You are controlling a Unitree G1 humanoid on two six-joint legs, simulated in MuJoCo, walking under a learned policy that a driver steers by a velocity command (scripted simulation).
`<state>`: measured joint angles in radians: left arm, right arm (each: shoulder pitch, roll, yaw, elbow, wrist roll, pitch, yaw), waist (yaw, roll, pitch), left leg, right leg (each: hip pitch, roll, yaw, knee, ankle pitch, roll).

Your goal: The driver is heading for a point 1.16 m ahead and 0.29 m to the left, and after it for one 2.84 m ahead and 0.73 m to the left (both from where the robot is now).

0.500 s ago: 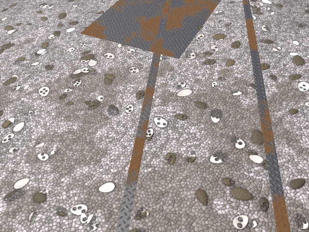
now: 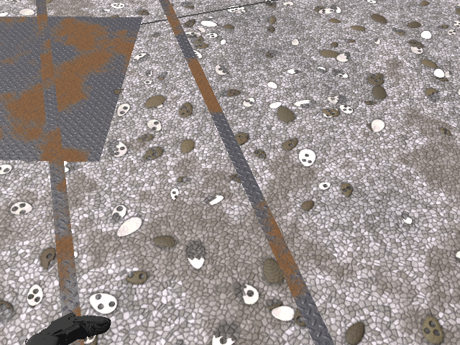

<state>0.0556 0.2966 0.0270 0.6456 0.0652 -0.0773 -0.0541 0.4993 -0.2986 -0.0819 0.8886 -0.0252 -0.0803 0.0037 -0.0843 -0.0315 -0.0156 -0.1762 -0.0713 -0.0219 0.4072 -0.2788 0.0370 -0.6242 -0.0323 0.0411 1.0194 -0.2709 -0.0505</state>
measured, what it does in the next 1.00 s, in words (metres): walks ahead, turning left: right foot, then left foot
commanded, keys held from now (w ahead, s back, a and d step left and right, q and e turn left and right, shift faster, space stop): w+q+shift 0.62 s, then w+e+shift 0.38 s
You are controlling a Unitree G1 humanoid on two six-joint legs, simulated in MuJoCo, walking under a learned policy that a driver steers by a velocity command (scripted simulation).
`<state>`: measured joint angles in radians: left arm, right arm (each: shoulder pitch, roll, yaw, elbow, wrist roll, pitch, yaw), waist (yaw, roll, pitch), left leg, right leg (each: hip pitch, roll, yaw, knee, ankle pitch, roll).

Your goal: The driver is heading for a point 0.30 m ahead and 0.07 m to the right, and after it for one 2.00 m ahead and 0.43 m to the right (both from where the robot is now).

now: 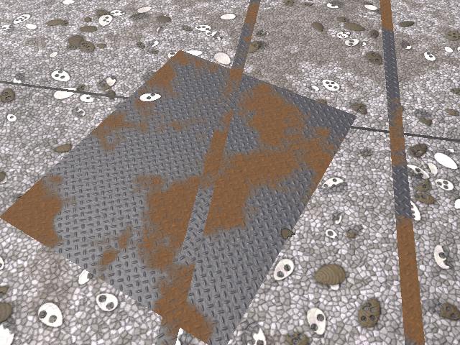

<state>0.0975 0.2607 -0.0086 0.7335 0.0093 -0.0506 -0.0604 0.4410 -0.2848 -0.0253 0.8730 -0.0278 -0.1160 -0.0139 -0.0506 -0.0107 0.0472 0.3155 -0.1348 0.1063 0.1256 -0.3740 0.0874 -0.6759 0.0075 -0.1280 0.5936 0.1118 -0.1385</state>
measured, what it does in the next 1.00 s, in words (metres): walks ahead, turning right: right foot, then left foot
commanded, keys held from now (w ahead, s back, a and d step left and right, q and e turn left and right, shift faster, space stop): w+e+shift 0.48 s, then w+shift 0.04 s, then w+q+shift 0.48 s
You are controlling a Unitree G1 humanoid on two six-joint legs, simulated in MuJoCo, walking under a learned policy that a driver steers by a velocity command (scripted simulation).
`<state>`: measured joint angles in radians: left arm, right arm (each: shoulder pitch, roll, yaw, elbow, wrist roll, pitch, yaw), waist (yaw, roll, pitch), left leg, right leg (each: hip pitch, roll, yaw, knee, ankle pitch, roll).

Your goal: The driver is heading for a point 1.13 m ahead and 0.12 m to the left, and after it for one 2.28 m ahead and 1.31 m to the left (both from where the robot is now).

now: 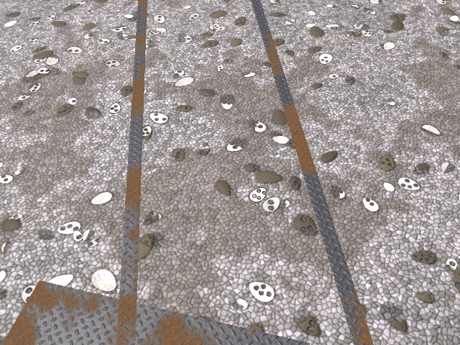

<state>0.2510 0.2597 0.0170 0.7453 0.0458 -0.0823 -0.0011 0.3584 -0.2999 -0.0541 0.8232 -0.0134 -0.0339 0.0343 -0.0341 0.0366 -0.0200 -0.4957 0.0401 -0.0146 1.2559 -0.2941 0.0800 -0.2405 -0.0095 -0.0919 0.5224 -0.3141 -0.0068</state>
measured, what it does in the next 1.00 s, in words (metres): walks ahead: left foot, then right foot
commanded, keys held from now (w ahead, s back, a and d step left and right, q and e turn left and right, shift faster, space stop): w+q+shift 0.30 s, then w+e+shift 0.68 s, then w+q+shift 0.02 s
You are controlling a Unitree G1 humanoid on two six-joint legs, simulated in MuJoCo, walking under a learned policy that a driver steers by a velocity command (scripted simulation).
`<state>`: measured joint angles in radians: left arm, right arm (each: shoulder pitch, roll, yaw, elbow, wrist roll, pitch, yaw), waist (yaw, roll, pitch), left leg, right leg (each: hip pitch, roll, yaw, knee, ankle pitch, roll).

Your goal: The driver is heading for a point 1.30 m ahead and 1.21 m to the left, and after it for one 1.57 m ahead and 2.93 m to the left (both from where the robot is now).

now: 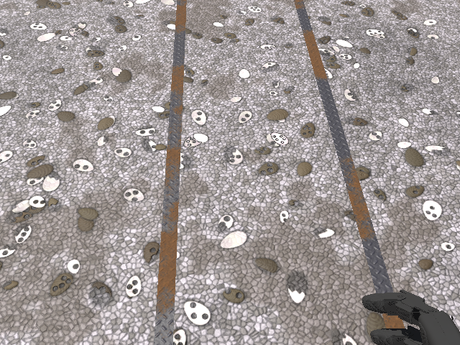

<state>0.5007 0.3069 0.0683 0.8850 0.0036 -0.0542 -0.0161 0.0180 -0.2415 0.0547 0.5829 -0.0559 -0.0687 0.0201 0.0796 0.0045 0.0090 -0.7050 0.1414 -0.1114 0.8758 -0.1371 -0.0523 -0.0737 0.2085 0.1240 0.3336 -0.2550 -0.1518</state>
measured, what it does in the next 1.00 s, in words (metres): walks ahead, turning left: left foot, then right foot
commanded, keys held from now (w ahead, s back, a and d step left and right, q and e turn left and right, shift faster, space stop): w+q+shift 0.22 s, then q+shift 0.44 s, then w+q+shift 0.34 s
